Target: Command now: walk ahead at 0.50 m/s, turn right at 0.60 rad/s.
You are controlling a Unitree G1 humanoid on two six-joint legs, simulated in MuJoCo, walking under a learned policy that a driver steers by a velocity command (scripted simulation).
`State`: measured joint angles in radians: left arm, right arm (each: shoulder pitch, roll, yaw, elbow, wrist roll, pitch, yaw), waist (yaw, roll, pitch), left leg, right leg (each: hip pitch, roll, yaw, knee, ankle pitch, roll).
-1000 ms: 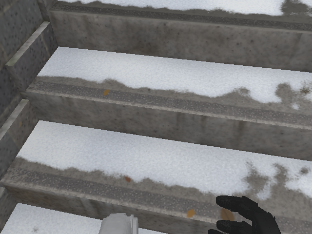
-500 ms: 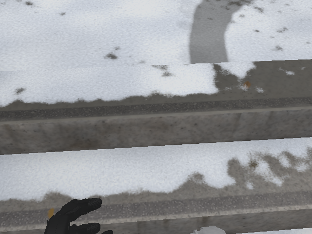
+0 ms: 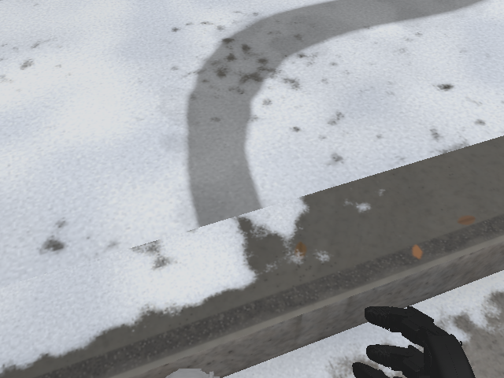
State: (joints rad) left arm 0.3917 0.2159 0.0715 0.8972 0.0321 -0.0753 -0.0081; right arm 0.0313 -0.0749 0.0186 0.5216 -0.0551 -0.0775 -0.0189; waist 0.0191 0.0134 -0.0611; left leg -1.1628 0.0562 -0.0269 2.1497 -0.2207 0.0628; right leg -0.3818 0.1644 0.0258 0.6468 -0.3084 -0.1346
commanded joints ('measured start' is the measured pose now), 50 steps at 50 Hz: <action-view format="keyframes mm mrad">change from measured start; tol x64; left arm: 1 52 70 -4 -6 5 -43 -9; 35 -836 -169 -126 -633 13 8 -25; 50 -198 -83 -31 -90 12 -36 -2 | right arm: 1 -72 35 27 -87 -2 19 -8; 50 323 -34 -61 102 44 33 18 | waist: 1 -11 -55 103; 50 -131 -62 109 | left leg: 1 -303 4 49 197 -67 15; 12 853 -142 159 -1133 -230 61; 15 1034 258 -1038 -1819 -323 338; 37 1014 130 -269 -2209 284 208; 40 1016 131 -134 -1764 1427 125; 43 553 -180 -153 -678 51 9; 50 263 -37 -137 -365 68 39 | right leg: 1 66 -262 396 -312 20 -63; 12 294 -307 206 -55 1710 -63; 15 -300 38 257 1134 101 60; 31 -1207 -273 -10 1398 -76 64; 42 442 -447 495 147 -520 -78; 50 -138 -480 166 -254 -75 6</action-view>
